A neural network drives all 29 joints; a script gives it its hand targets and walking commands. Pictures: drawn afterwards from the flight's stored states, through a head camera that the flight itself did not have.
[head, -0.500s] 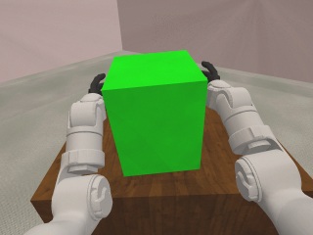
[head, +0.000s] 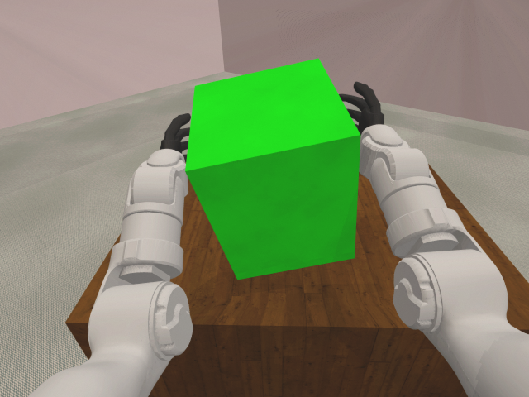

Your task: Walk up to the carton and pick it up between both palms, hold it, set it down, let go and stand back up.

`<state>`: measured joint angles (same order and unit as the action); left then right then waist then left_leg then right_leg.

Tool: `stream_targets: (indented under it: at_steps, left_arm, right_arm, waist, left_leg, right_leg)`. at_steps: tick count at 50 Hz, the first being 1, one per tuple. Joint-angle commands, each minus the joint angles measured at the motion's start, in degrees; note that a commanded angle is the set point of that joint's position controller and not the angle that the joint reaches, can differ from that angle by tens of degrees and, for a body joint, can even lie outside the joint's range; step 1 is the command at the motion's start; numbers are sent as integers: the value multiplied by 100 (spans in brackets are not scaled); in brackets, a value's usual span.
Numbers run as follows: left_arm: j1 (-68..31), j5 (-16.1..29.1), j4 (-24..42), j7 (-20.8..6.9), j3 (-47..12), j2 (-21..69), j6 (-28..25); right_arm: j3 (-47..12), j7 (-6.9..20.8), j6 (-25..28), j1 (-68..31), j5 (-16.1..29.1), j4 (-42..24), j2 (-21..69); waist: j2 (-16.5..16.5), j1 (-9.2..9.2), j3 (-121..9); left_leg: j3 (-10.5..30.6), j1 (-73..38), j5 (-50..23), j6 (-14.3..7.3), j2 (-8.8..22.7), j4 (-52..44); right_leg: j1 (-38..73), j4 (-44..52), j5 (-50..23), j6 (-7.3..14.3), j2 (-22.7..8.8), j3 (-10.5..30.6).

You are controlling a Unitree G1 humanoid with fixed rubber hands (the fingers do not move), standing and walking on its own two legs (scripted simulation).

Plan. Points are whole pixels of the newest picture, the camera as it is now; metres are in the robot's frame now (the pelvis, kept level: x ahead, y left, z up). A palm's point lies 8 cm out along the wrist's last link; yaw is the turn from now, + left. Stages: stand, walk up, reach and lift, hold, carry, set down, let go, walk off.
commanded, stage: set down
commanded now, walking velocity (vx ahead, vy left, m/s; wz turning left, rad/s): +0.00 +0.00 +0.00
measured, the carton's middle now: (276, 173) +0.41 -0.01 +0.22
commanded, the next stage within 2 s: none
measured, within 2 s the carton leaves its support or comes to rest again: neither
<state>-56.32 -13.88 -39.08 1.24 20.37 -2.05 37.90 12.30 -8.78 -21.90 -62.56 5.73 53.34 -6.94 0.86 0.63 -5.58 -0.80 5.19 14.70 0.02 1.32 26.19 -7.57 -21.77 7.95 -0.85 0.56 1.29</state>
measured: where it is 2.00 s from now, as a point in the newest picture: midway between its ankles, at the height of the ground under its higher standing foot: outside the picture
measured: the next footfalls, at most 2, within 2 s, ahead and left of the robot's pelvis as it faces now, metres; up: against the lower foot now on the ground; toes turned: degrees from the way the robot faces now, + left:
none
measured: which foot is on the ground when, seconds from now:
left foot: down 0.00-1.00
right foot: down 0.00-1.00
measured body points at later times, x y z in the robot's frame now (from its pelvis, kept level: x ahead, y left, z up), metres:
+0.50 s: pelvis +0.00 +0.01 +0.00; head -0.06 +0.01 +0.45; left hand +0.41 +0.15 +0.21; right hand +0.42 -0.14 +0.24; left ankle +0.00 +0.12 -0.74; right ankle +0.05 -0.13 -0.74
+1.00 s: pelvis +0.01 +0.01 +0.00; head -0.02 +0.02 +0.45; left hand +0.42 +0.16 +0.18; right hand +0.44 -0.13 +0.20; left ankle +0.00 +0.12 -0.74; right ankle +0.05 -0.13 -0.74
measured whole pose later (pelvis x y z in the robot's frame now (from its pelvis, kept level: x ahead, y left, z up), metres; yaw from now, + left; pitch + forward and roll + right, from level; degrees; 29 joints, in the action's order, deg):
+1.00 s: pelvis +0.01 +0.01 +0.00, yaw +0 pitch -7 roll -1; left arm -46.7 -13.9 -34.2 4.2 20.4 1.0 27.6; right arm 16.8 -2.8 -6.8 -55.9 0.5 57.7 -3.6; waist 0.4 1.0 1.5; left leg -0.8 3.7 15.8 0.0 1.4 26.2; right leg -5.5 -20.5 8.4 -1.2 0.6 1.3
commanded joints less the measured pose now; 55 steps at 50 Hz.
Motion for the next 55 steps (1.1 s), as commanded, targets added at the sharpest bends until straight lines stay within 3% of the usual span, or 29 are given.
stream_targets:
  at_steps: [1, 4, 5, 9, 10, 11, 13, 14, 17, 20, 22, 28, 31, 34, 38, 41, 45, 49, 54, 55]
  left_arm:
    - [-4713, 566, 1879, -814, -1319, 2677, -779]
    - [-4588, 804, 2320, -718, -1919, 2991, -922]
    - [-4606, 848, 2499, -676, -2102, 3108, -969]
    - [-4305, 876, 2605, -604, -2378, 3288, -966]
    - [-4223, 815, 2582, -600, -2359, 3208, -923]
    - [-3959, 670, 2253, -588, -2156, 3200, -884]
    - [-3956, 568, 2341, -542, -2131, 3243, -847]
    - [-3884, 495, 2266, -528, -2043, 3149, -855]
    - [-3758, 457, 2132, -459, -1955, 3190, -853]
    - [-3720, 356, 2020, -463, -1754, 3012, -886]
    - [-3783, 340, 1800, -469, -1678, 3018, -924]
    - [-3866, 474, 1524, -379, -1817, 3028, -1145]
    - [-3847, 458, 1308, -344, -1731, 2983, -1248]
    - [-3797, 460, 1165, -308, -1717, 2986, -1337]
    - [-3618, 456, 1207, -235, -1745, 2923, -1446]
    - [-3558, 592, 1424, -178, -1963, 3087, -1548]
    - [-3441, 472, 1189, -167, -1835, 3064, -1578]
    - [-3392, 490, 1301, -106, -1926, 3195, -1644]
    - [-3226, 289, 1256, -71, -1745, 3092, -1712]
    - [-3097, 321, 1192, -57, -1777, 3109, -1697]
  right_arm:
    - [-1455, 844, 672, -4032, 589, -975, 3770]
    - [-1578, 747, 874, -3765, 713, -1097, 3723]
    - [-1528, 742, 924, -3531, 660, -1005, 3687]
    - [-1474, 747, 1133, -3319, 651, -1176, 3579]
    - [-1444, 771, 1134, -3232, 678, -1137, 3469]
    - [-1453, 794, 1112, -3191, 648, -978, 3427]
    - [-1404, 882, 1207, -3280, 702, -1100, 3289]
    - [-1414, 931, 1198, -3258, 670, -983, 3282]
    - [-1484, 1027, 1264, -3427, 664, -1121, 3180]
    - [-1524, 1084, 1236, -3284, 523, -967, 3312]
    - [-1309, 1115, 1254, -3229, 386, -719, 3191]
    - [-880, 1242, 1427, -3271, -97, -495, 3045]
    - [-570, 1321, 1508, -3149, -382, -215, 2989]
    - [-400, 1385, 1600, -3104, -569, -130, 2917]
    - [-547, 1431, 1728, -3115, -501, -245, 3029]
    - [-794, 1418, 1797, -3138, -406, -510, 3109]
    - [-703, 1418, 1769, -2937, -492, -233, 3063]
    - [-627, 1454, 1844, -2827, -513, -142, 2958]
    - [-584, 1540, 1870, -2596, -609, 2, 2931]
    - [-531, 1553, 1895, -2560, -645, -35, 2836]
  waist:
    - [-230, 161, -2139]
    - [-47, 493, -2441]
    - [93, 590, -2422]
    - [192, 672, -2252]
    - [124, 655, -2077]
    - [65, 497, -1784]
    - [277, 380, -1792]
    - [194, 304, -1597]
    - [159, 153, -1690]
    - [-7, 20, -1614]
    - [21, 65, -1487]
    - [-12, 186, -1627]
    - [-40, 230, -1561]
    - [-13, 242, -1488]
    - [2, 100, -1793]
    - [41, 77, -2295]
    - [-18, 71, -1908]
    - [128, 119, -2134]
    - [168, -76, -1975]
    - [158, 8, -1948]
  left_leg:
    - [117, -89, -1827, 104, -340, -945]
    - [166, -640, -2814, 333, -327, -679]
    - [200, -792, -3039, 429, -308, -630]
    - [247, -1134, -3399, 558, -265, -516]
    - [262, -1127, -3369, 559, -240, -550]
    - [206, -1002, -3099, 508, -232, -619]
    - [235, -1092, -3063, 542, -185, -617]
    - [215, -978, -2854, 491, -185, -691]
    - [196, -998, -2950, 486, -187, -669]
    - [108, -788, -2479, 362, -208, -805]
    - [59, -595, -1934, 344, -225, -924]
    - [51, -511, -1597, 393, -184, -1000]
    - [-26, -311, -1054, 352, -172, -1131]
    - [-52, -284, -1161, 363, -165, -1120]
    - [-47, -412, -1568, 395, -166, -1007]
    - [-49, -697, -2328, 459, -175, -798]
    - [-40, -701, -2251, 470, -151, -828]
    - [1, -972, -2627, 589, -115, -688]
    - [-59, -932, -2826, 576, -99, -659]
    - [-37, -962, -2949, 603, -71, -636]
  right_leg:
    - [1746, 467, -1189, -102, 252, -470]
    - [1760, 432, -1852, -90, 328, -566]
    - [1662, 493, -1764, -43, 348, -573]
    - [1385, 582, -1562, -10, 403, -638]
    - [1359, 600, -1455, -1, 411, -646]
    - [1330, 649, -1272, -2, 392, -596]
    - [1154, 651, -983, 27, 412, -642]
    - [1132, 665, -870, 30, 408, -630]
    - [1120, 651, -909, 35, 430, -623]
    - [1243, 647, -832, 4, 375, -597]
    - [1183, 634, -604, 19, 349, -623]
    - [1023, 625, -432, 47, 314, -664]
    - [996, 620, -242, 57, 255, -664]
    - [1021, 590, -342, 58, 256, -681]
    - [1135, 541, -688, 33, 251, -648]
    - [1252, 471, -1218, 24, 285, -625]
    - [1133, 521, -1049, 15, 326, -632]
    - [976, 550, -1114, 68, 348, -625]
    - [1001, 525, -1197, 72, 334, -604]
    - [936, 514, -1260, 76, 336, -614]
